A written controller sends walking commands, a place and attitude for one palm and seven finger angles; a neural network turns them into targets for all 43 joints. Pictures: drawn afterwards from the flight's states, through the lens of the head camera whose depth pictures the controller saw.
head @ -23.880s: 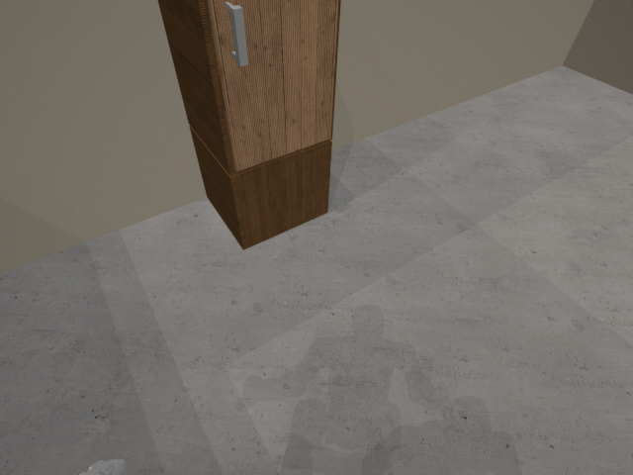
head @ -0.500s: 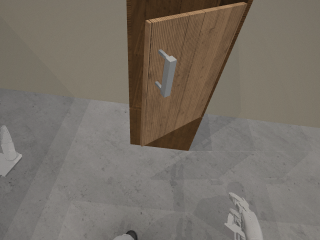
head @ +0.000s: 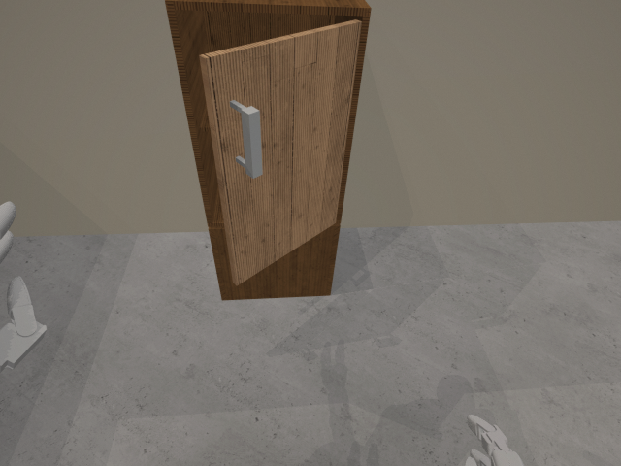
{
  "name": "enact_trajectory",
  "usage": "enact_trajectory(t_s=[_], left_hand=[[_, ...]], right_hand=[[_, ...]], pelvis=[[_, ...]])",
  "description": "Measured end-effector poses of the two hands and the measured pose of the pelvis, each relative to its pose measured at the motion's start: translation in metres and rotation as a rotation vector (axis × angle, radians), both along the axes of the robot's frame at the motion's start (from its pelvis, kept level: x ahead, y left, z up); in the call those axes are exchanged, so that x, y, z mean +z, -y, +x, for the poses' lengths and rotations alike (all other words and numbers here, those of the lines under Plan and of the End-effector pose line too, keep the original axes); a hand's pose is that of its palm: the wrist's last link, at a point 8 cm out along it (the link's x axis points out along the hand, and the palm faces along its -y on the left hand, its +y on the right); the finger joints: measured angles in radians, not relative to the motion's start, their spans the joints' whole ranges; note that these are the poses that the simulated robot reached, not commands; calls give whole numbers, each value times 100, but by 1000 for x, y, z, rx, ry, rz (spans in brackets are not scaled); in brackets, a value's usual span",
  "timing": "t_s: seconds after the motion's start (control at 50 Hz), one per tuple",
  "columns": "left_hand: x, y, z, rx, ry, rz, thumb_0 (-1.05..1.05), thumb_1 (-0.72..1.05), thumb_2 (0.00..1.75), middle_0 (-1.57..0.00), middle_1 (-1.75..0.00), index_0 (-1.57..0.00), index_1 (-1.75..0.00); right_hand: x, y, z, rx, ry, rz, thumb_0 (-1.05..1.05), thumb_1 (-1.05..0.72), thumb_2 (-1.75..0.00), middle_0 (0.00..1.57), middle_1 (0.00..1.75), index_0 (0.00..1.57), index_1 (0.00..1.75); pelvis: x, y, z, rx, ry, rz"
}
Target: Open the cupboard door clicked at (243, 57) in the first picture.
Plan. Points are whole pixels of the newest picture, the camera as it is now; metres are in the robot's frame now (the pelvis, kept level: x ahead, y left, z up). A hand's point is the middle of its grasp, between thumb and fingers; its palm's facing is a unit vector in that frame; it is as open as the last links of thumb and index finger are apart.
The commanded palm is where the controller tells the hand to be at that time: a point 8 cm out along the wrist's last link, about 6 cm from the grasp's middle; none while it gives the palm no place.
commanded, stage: stop stepping back and stand still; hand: left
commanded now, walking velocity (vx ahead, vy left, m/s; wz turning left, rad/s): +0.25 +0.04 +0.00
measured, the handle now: (245, 139) +0.66 +0.12 +0.11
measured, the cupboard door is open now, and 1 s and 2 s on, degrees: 38 38 38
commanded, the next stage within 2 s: let the arm hang, fingers relaxed in 1.32 s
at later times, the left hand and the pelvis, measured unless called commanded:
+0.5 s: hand out of the picture +0.17 +0.27 +0.18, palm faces +0.45 -0.77 -0.45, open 7.4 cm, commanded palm +0.11 +0.32 +0.19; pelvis -0.03 +0.02 +0.00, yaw +1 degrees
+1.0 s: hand out of the picture +0.15 +0.31 +0.16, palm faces +0.41 -0.79 -0.46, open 7.4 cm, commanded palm +0.09 +0.35 +0.19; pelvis -0.05 +0.05 +0.01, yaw +0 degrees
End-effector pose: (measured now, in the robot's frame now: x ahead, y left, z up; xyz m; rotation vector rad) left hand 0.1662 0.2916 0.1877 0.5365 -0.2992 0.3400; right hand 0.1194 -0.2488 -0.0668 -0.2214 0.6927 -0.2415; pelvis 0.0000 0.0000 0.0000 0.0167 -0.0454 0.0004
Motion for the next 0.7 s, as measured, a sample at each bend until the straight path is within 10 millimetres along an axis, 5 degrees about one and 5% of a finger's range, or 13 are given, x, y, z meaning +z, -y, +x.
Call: enact_trajectory(t_s=[0.18,0.34,0.44,0.7], left_hand=[[15,7,-55,80,10,41,1,89,90,-22,-30,-21,-30],[2,2,-50,122,-64,-27,1,89,90,-21,-30,-21,-30],[9,-7,-47,75,-11,4,1,89,90,-21,-30,-21,-30],[-1,-33,-36,33,-40,-1,1,89,90,-21,-30,-21,-30]], right_hand=[[-14,4,-24,73,-94,40,1,-90,-90,20,30,21,30],[-3,9,-22,66,-82,6,1,-90,-90,20,30,21,30],[3,0,-7,64,-19,-40,1,-90,-90,20,30,21,30],[4,-63,13,108,24,64,1,-90,-90,20,30,21,30]], pelvis=[[9,16,-27,-1,-22,22],[19,7,-32,27,-42,47],[9,-9,-28,17,-38,-3],[5,-32,-30,-1,-17,-17]])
